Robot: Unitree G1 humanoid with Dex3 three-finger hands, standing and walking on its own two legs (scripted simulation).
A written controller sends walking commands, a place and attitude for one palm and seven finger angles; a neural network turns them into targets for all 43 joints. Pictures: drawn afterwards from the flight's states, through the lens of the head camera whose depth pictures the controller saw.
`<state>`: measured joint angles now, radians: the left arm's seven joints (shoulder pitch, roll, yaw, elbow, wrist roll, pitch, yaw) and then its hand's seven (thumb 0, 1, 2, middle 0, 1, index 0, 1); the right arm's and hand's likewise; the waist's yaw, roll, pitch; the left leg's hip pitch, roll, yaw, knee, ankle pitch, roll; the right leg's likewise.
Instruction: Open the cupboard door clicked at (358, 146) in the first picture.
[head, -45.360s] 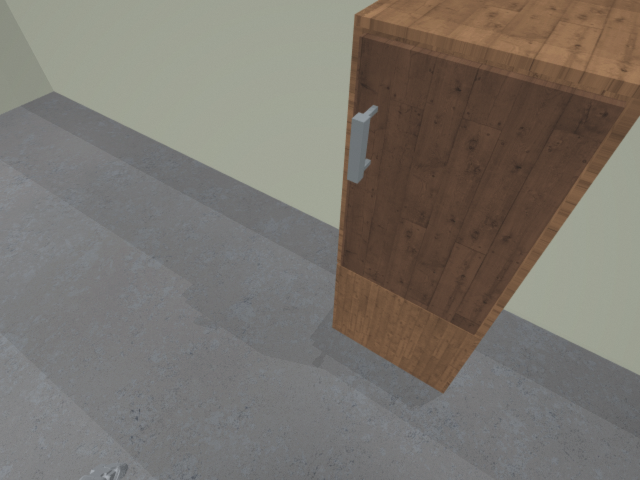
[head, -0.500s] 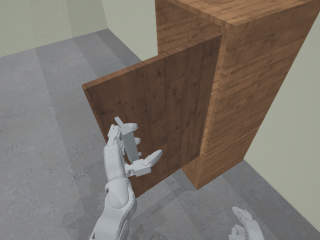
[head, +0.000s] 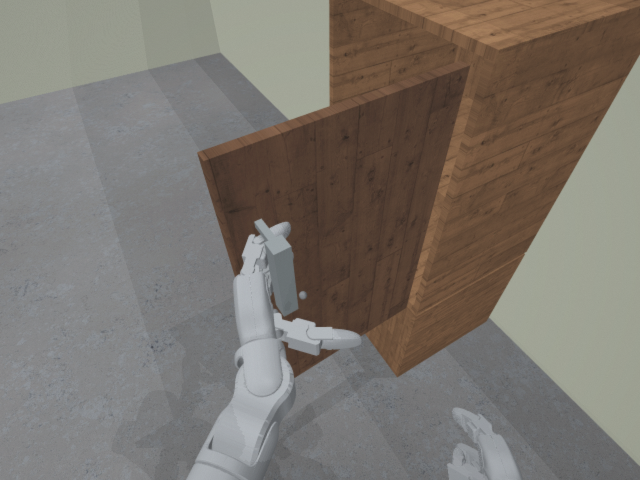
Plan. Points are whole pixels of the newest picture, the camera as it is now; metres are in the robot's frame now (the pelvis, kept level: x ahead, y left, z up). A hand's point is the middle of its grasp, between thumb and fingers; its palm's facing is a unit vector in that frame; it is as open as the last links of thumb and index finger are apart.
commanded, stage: slide the hand sideways off the handle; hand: left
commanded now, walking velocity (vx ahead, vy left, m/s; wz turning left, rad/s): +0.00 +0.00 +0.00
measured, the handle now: (275, 267) +0.36 +0.09 +0.08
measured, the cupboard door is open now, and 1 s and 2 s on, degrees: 93 96 96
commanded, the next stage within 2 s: draw the hand back to the body in 1.22 s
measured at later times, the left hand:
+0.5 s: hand (298, 328) +0.27 +0.05 +0.09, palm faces -0.18 -0.98 -0.01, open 16.2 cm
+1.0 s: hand (246, 360) +0.23 +0.10 +0.08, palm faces -0.12 -0.99 -0.04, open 16.1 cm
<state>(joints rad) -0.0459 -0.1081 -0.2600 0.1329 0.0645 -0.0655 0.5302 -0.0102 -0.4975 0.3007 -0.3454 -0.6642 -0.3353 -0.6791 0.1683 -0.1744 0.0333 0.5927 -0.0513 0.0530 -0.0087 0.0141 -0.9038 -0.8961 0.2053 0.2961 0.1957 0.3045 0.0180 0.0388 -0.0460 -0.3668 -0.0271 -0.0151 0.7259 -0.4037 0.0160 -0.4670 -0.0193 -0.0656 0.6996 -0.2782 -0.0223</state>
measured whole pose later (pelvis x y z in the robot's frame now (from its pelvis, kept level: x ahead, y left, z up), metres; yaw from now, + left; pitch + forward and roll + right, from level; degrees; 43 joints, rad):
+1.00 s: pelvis +0.03 -0.01 -0.01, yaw -1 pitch +6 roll +0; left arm 0.47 0.16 -0.06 -0.30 -0.15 -0.16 -0.15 -0.01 -0.50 0.30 -0.20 -0.33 -0.19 -0.32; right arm 0.25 -0.23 0.05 0.47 0.00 -0.15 -0.03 0.02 -0.90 -0.90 0.21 0.30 0.20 0.30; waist 0.02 0.05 -0.07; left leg -0.42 0.00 -0.02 0.80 -0.48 0.00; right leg -0.53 0.00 -0.07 0.79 -0.36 -0.03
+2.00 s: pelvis +0.03 +0.02 +0.01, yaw -1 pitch +0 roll -2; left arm 0.53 0.28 0.14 -0.46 -0.07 -0.03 0.03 -0.01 -0.28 0.39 -0.16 -0.30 -0.16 -0.30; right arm 0.25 -0.22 0.07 0.54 0.00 -0.20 -0.07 0.02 -0.90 -0.90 0.21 0.30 0.20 0.30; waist 0.05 0.05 -0.02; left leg -0.22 -0.02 -0.01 0.65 -0.42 0.05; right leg -0.30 -0.01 -0.06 0.58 -0.27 0.01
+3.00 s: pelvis +0.03 +0.00 +0.03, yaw -2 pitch -5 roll -1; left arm 0.45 0.33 0.34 -0.38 -0.05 -0.09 0.11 0.02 0.89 0.90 -0.21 -0.30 -0.21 -0.30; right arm 0.20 -0.22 0.02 0.66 -0.01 -0.13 -0.06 0.02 -0.90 -0.90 0.21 0.30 0.20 0.30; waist 0.07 0.07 0.03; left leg -0.01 0.00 0.00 0.41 -0.31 0.02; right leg -0.12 0.02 -0.04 0.38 -0.18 -0.01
